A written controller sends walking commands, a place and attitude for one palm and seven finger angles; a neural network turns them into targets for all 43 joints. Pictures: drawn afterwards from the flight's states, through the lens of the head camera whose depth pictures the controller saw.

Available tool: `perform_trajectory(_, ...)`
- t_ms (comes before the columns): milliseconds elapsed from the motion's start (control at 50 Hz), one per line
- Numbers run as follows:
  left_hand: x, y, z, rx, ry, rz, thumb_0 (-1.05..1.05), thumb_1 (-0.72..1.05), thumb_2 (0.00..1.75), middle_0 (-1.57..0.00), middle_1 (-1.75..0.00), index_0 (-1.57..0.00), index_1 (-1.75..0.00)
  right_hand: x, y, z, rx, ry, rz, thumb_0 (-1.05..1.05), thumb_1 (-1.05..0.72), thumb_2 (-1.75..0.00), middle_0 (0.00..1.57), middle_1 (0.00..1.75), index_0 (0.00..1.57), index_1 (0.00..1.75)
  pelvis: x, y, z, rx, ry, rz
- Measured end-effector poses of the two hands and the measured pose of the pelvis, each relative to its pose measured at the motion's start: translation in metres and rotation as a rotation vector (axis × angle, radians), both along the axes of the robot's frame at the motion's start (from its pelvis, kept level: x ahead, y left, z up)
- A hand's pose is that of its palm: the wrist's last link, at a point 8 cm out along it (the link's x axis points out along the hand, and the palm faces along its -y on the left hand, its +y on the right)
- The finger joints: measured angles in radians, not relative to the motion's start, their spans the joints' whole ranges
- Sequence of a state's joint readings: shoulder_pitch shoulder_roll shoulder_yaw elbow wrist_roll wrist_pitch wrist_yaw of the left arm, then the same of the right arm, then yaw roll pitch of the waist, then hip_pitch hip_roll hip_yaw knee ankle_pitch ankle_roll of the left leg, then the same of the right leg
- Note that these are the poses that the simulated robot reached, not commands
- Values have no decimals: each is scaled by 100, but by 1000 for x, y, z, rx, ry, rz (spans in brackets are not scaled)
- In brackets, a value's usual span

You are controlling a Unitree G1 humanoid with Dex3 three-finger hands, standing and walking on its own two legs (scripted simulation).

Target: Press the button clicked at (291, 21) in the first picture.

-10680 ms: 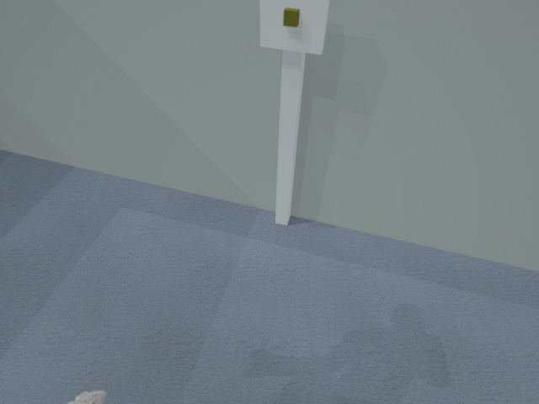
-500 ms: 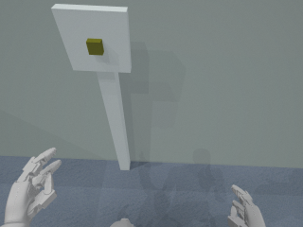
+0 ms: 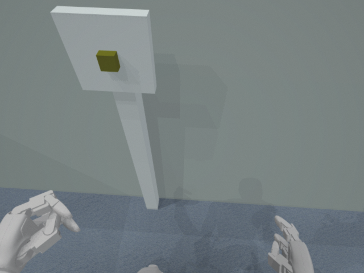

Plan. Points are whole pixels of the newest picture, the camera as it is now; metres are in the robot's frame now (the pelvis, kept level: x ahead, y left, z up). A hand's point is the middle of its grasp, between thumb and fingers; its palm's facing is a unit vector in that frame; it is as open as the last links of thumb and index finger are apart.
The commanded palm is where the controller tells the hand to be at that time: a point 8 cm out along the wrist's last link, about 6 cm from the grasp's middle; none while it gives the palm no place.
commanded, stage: raise the hand and make a fist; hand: left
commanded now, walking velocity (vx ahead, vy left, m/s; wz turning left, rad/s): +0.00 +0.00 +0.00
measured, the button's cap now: (109, 60) +0.49 +0.20 +0.21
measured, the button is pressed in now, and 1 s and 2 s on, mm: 0 0 0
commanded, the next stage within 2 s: aim a knuckle at the button in 1.26 s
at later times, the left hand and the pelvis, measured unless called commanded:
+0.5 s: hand (49, 204) +0.20 +0.23 +0.14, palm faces +0.04 -1.00 -0.07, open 3.1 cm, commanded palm +0.17 +0.28 +0.16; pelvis +0.00 +0.01 +0.03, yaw +0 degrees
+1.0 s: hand (52, 162) +0.24 +0.21 +0.20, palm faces +0.04 -1.00 -0.08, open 3.1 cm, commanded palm +0.20 +0.26 +0.21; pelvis +0.00 +0.00 +0.04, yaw +0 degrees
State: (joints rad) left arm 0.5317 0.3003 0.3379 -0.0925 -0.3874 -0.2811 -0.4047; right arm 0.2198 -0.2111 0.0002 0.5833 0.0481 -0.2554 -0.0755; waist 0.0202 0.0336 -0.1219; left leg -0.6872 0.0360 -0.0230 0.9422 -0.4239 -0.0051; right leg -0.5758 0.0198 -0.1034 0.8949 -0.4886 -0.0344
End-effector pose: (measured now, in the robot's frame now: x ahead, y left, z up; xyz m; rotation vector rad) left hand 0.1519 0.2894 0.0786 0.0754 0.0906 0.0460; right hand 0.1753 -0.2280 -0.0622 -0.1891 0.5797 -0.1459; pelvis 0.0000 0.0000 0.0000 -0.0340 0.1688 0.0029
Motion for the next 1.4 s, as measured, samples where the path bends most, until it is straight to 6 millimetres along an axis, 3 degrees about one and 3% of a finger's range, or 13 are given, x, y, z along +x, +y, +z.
perform_trajectory(140, 6, -4, 15, -7, -39, 0, 1, 90, 90, -117, -135, -116, -135, -7, -11, 13, -32, -9, -17, 2, -90, -90, 20, 30, 21, 30, 1, 3, 8, 4, -29, -1)
perform_trajectory(280, 14, -8, 34, 1, -79, -12, 1, 90, 90, -127, -146, -126, -146, -10, -6, 24, -26, -39, -13, 2, -90, -90, 20, 30, 20, 30, 0, 5, 15, 4, -70, -1)
perform_trajectory(580, 29, -10, 79, 7, -140, -16, 1, 90, 90, -130, -150, -130, -149, -6, 17, 39, 14, -94, 56, 2, -90, -90, 20, 30, 21, 30, -3, 8, 30, 9, -148, 6)
perform_trajectory(920, 58, -22, 132, 25, -190, -19, 1, 90, 90, -130, -150, -130, -150, 5, 13, 48, 28, -109, 74, 2, -90, -90, 20, 30, 21, 30, -1, 1, 41, 28, -203, 5)
perform_trajectory(1100, 58, -30, 120, 2, -118, -2, 1, 90, 90, -130, -150, -130, -150, 11, 4, 53, 27, -115, 64, 2, -90, -90, 20, 30, 21, 30, 0, -5, 42, 31, -209, 0)
perform_trajectory(1400, 59, -35, 122, 9, -131, -4, 1, 90, 90, -130, -150, -130, -150, 6, -2, 47, 29, -90, 53, 2, -90, -90, 20, 30, 21, 30, 1, -10, 42, 32, -214, 1)
